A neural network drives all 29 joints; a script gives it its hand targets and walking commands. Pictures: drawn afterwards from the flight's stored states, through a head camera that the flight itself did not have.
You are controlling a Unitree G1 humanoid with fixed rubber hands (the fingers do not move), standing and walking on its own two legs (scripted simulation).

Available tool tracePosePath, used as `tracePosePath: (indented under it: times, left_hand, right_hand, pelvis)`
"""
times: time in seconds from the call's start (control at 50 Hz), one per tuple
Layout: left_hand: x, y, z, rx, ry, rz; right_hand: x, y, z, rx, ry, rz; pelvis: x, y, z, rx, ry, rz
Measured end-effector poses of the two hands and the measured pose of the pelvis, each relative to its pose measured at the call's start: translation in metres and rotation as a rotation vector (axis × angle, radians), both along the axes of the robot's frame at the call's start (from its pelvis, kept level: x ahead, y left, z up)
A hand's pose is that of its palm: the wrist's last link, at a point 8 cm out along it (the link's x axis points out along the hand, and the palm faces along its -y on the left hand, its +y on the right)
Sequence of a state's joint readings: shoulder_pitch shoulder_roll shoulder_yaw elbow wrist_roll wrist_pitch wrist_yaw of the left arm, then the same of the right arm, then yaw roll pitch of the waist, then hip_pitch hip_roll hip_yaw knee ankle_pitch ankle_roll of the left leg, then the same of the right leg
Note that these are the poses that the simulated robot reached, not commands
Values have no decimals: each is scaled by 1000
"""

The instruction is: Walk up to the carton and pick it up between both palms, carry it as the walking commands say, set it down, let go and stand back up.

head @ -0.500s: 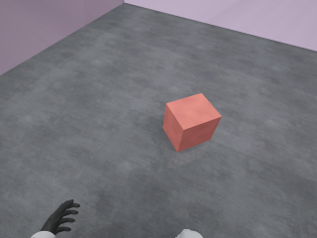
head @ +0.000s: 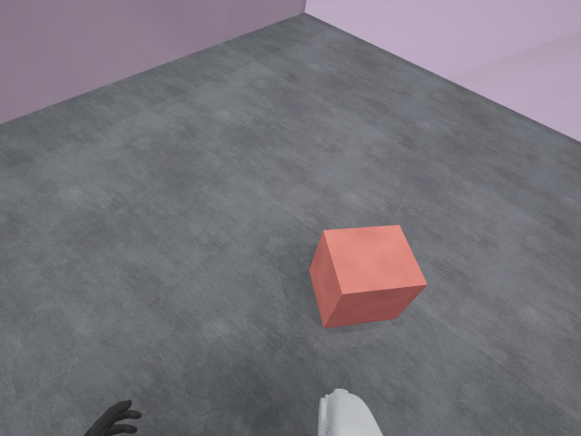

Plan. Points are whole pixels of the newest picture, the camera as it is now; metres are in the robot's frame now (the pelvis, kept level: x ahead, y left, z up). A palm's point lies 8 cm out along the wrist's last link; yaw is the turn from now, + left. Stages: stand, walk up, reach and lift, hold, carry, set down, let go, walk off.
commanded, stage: walk up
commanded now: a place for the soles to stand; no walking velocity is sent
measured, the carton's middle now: (361, 276) +0.72 -0.33 -0.62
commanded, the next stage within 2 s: none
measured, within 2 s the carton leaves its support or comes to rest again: neither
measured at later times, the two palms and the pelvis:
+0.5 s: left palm (212, 419) +0.16 +0.10 -0.15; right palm (509, 356) +0.27 -0.39 -0.09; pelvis +0.15 -0.16 -0.02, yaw +9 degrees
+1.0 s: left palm (322, 328) +0.30 -0.06 -0.12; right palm (555, 291) +0.42 -0.55 -0.10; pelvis +0.25 -0.32 -0.01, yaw +17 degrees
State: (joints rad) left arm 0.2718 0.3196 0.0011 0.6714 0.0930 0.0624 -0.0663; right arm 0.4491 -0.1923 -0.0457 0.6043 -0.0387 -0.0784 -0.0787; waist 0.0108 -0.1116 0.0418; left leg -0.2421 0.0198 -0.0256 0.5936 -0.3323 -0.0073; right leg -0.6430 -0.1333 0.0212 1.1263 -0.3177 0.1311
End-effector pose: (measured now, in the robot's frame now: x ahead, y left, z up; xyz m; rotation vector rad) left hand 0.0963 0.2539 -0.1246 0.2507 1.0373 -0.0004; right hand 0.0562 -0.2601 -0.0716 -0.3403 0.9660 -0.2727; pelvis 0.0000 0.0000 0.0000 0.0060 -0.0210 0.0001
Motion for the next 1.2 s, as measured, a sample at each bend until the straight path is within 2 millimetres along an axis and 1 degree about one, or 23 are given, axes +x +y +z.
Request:
tracePosePath:
  times: [0.06,0.1,0.14,0.18,0.22,0.26,0.32,0.38,0.42,0.44,0.5,0.58,0.68,0.76,0.8,0.82,0.84,0.88,0.96,1.02,1.08,1.14,1.2]
  left_hand:
    - [47,-33,9,-22,-68,-17]
    - [76,-57,12,-28,-108,-24]
    - [100,-78,13,-17,-146,-18]
    - [114,-95,6,10,-183,6]
    - [110,-108,1,16,-163,59]
    - [95,-117,-1,22,-107,116]
    - [72,-127,0,25,-27,187]
    - [55,-134,-3,23,31,236]
    - [50,-136,-12,24,64,245]
    - [50,-139,-18,25,83,240]
    - [61,-153,-26,17,128,219]
    - [98,-176,-20,2,106,197]
    - [162,-210,-5,-20,12,186]
    - [217,-244,5,-20,-88,181]
    - [237,-260,5,4,-136,186]
    - [243,-268,3,15,-152,193]
    - [244,-276,3,18,-154,205]
    - [238,-290,4,19,-135,243]
    - [216,-311,7,20,-79,317]
    - [200,-321,3,18,-44,359]
    - [188,-331,-3,9,-14,393]
    - [178,-345,-2,-3,16,421]
    - [172,-357,2,-4,26,436]
  right_hand:
    - [6,-35,-3,-9,41,-6]
    - [17,-61,-9,-13,61,-8]
    - [33,-89,-20,-16,77,0]
    - [55,-118,-37,-22,92,28]
    - [82,-134,-46,-14,85,45]
    - [114,-136,-45,1,52,83]
    - [157,-126,-37,38,9,154]
    - [193,-112,-27,73,-37,213]
    - [211,-107,-25,81,-84,234]
    - [216,-108,-25,80,-96,229]
    - [218,-127,-22,46,-71,182]
    - [220,-162,-8,4,-27,145]
    - [235,-211,0,-27,11,149]
    - [261,-259,-9,-41,33,165]
    - [281,-285,-21,-43,37,185]
    - [292,-296,-28,-44,40,197]
    - [302,-305,-32,-41,40,201]
    - [323,-311,-35,-29,24,217]
    - [355,-299,-32,31,-4,294]
    - [368,-283,-31,90,-17,344]
    - [376,-271,-32,142,-20,371]
    - [387,-268,-27,173,-13,401]
    - [402,-271,-23,182,-9,430]
  pelvis:
    - [20,-26,0,-3,-5,16]
    - [35,-46,-5,0,-9,26]
    - [52,-68,-13,4,-14,39]
    - [68,-91,-28,11,-16,57]
    - [78,-104,-32,6,-22,70]
    - [87,-114,-28,2,-26,85]
    - [102,-125,-19,-2,-27,112]
    - [117,-135,-13,-3,-25,137]
    - [129,-140,-18,-21,-18,145]
    - [133,-144,-21,-25,-14,149]
    - [148,-161,-20,-12,-17,150]
    - [168,-185,-9,-11,-13,161]
    - [192,-221,-2,-22,-8,187]
    - [215,-257,-10,-18,-10,211]
    - [228,-278,-20,-4,-10,228]
    - [233,-287,-26,-4,-10,232]
    - [236,-294,-28,-6,-14,238]
    - [240,-304,-26,-6,-18,252]
    - [250,-319,-17,-3,-19,286]
    - [258,-327,-14,-6,-20,308]
    - [265,-336,-13,-13,-19,315]
    - [273,-346,-5,-15,-22,319]
    - [279,-354,0,-16,-15,335]
